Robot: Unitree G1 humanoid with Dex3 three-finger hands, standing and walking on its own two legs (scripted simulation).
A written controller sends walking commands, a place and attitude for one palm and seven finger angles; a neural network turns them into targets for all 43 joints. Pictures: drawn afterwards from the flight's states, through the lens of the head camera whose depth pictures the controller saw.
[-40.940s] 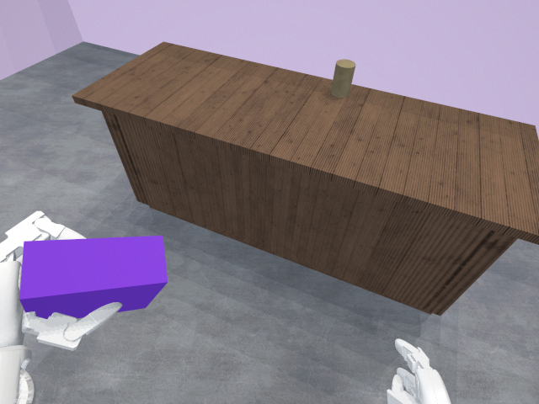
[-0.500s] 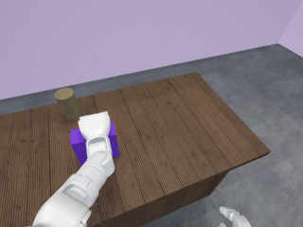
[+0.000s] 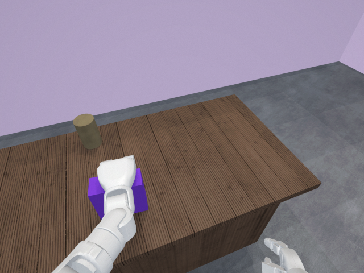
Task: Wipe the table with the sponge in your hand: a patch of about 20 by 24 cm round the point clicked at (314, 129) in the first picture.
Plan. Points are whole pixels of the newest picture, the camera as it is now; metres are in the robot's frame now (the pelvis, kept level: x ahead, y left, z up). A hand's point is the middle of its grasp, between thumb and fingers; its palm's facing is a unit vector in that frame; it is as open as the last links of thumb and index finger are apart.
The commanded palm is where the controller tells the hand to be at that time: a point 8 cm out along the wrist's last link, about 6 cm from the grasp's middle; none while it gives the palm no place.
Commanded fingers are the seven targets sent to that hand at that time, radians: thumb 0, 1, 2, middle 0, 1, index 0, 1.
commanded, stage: wipe back along the third lane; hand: left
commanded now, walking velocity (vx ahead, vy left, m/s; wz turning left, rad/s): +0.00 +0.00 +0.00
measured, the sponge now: (122, 199) +0.32 +0.20 -0.06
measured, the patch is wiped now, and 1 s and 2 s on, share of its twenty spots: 1.00 1.00 1.00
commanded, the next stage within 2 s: slide back across to the middle lane in 1.28 s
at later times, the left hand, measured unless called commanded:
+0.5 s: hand (123, 198) +0.29 +0.18 +0.00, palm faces -0.03 -0.05 -1.00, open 9.8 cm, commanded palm +0.24 +0.16 +0.03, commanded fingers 0.00 0.10 1.30 -1.20 -1.60 -1.20 -1.60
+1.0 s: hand (123, 197) +0.29 +0.18 +0.00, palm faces -0.04 -0.05 -1.00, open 9.7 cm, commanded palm +0.25 +0.16 +0.03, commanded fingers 0.00 0.10 1.30 -1.20 -1.60 -1.20 -1.60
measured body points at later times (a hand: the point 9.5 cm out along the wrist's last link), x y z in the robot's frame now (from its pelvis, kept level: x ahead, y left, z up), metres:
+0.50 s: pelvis -0.01 +0.00 +0.00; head -0.04 -0.03 +0.45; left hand +0.29 +0.18 +0.05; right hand +0.20 -0.22 -0.09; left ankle +0.03 +0.12 -0.72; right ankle -0.03 -0.11 -0.72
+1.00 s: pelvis -0.01 +0.00 +0.00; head -0.03 -0.02 +0.45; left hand +0.29 +0.18 +0.05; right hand +0.20 -0.22 -0.10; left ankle +0.03 +0.12 -0.72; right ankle -0.03 -0.11 -0.72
